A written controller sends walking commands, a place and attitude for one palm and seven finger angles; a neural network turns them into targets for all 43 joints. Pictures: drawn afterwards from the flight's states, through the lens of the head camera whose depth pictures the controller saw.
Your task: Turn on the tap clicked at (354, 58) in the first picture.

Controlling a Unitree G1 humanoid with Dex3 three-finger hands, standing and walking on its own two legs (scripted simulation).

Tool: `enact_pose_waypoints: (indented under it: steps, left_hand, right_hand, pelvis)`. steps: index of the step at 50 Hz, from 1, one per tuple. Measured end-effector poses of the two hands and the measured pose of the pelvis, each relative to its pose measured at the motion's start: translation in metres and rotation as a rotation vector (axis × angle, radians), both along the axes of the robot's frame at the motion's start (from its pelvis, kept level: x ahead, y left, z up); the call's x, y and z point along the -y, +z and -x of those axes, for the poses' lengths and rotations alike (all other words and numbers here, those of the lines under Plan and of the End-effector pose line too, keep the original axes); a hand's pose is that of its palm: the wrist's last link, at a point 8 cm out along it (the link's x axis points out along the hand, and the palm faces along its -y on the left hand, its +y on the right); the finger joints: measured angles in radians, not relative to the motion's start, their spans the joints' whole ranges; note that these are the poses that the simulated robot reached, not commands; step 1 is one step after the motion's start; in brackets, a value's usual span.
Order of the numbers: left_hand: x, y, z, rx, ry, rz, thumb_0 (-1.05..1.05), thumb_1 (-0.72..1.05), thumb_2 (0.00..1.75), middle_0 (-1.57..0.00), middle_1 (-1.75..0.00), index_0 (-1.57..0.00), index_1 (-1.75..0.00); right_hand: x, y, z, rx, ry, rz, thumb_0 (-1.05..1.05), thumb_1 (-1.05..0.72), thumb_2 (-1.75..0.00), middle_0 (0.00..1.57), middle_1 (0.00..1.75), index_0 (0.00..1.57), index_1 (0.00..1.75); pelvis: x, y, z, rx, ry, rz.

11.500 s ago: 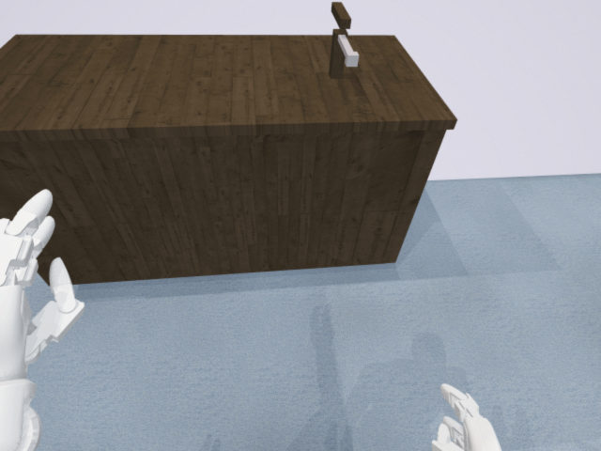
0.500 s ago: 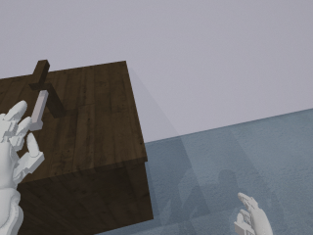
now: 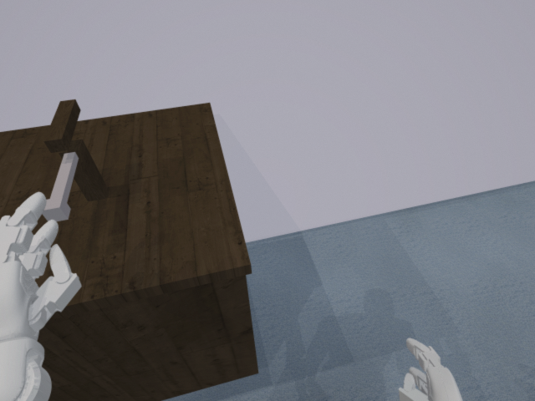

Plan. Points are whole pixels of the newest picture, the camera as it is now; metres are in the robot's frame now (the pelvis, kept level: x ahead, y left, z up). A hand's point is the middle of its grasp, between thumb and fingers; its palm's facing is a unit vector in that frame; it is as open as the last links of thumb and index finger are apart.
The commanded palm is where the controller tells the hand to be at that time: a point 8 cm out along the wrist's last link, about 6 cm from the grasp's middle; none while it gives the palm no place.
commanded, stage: turn the palm inward beside the body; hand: left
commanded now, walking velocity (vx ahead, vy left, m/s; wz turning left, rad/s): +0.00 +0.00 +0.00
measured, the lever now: (55, 209) +0.34 +0.38 +0.11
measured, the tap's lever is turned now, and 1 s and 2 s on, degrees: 0 0 0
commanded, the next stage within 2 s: reach beside the lever's end, fingers flat in 1.10 s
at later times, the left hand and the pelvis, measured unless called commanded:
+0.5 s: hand (54, 283) +0.20 +0.27 +0.15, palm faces +0.49 -0.86 -0.13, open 7.4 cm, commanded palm +0.13 +0.31 +0.17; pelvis +0.00 +0.04 +0.01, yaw +0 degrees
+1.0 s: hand (74, 293) +0.19 +0.24 +0.16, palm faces +0.51 -0.85 -0.11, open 7.4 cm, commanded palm +0.12 +0.28 +0.17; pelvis -0.01 +0.01 +0.01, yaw +0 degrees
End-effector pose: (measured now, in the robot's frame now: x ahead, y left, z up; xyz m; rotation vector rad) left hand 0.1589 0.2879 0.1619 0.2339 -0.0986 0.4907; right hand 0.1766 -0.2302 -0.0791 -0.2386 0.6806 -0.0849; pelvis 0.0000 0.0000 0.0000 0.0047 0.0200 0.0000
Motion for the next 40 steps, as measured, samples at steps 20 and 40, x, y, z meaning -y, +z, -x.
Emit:
enact_pose_waypoints:
  steps: [20,40]
  left_hand:
    - [-0.021,-0.004,0.007,-0.021,0.018,0.089,0.02,0.90,0.90,-0.21,-0.30,-0.21,-0.30]
    - [-0.006,0.000,0.013,-0.044,0.038,0.136,0.02,0.90,0.90,-0.21,-0.30,-0.21,-0.30]
  right_hand:
    - [-0.066,0.018,-0.024,0.069,0.102,-0.014,0.01,-0.90,-0.89,0.21,0.30,0.20,0.30]
    - [-0.053,0.019,-0.020,0.066,0.082,-0.019,0.01,-0.90,-0.89,0.21,0.30,0.20,0.30]
  pelvis:
    - [-0.034,0.004,-0.002,0.032,0.002,0.013]
    - [-0.024,0.008,0.001,0.053,0.005,0.008]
